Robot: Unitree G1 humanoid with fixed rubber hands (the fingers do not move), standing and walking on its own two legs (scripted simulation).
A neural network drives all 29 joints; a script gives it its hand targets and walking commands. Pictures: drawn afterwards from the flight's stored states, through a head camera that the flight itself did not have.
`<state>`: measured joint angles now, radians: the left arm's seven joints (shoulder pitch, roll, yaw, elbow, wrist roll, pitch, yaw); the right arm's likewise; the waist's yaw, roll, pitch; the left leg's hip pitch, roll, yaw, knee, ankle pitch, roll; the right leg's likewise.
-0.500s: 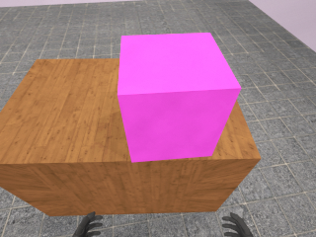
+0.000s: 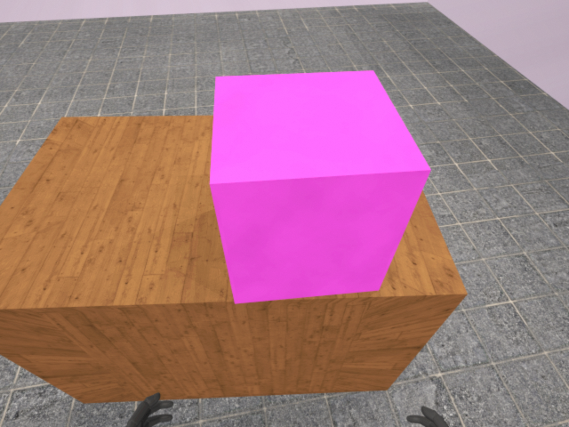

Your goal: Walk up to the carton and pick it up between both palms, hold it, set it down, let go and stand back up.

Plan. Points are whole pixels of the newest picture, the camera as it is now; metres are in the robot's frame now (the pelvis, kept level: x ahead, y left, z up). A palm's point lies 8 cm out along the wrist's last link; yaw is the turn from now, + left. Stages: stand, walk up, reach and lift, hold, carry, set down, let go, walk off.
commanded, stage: stand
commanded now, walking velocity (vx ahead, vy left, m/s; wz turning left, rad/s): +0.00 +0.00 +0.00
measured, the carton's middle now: (302, 190) +0.49 -0.02 +0.04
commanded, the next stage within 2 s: none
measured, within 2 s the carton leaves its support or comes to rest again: neither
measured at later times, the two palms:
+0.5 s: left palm out of the picture +0.08 +0.24 -0.12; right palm out of the picture +0.08 -0.21 -0.12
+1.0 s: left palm out of the picture +0.03 +0.22 -0.13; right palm out of the picture +0.03 -0.21 -0.13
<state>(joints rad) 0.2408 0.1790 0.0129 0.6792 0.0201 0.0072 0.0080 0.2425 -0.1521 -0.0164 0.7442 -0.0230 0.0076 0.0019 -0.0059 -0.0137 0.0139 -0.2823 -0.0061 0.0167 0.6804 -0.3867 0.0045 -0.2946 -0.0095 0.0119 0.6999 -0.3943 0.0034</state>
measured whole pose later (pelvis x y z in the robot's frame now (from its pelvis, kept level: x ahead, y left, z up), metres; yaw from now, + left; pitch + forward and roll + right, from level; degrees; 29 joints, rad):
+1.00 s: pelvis +0.02 +0.01 +0.02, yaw +0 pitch -2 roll +0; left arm 0.28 0.13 0.03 1.05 0.01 0.01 0.05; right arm 0.27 -0.13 -0.03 1.07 -0.01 0.00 -0.04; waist 0.00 0.00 0.08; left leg -0.13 -0.02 0.01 0.51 -0.34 0.02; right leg -0.14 -0.02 0.01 0.52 -0.34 0.02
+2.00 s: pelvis +0.01 +0.00 +0.02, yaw +1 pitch -5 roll +0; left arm 0.28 0.11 0.01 1.18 0.01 0.00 0.05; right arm 0.27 -0.10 0.00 1.19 -0.01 0.00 -0.06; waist 0.00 0.00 0.07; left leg -0.08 0.00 0.00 0.46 -0.30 0.00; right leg -0.08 -0.01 -0.01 0.46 -0.30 0.00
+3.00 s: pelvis -0.01 -0.03 +0.01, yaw +3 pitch -3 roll +0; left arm 0.31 0.17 0.02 1.12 0.03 0.00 0.03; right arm 0.36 -0.13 0.00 1.14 -0.04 -0.02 -0.05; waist -0.01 -0.01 0.05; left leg -0.21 0.03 -0.05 0.57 -0.31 -0.03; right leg -0.19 0.03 -0.04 0.55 -0.31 -0.04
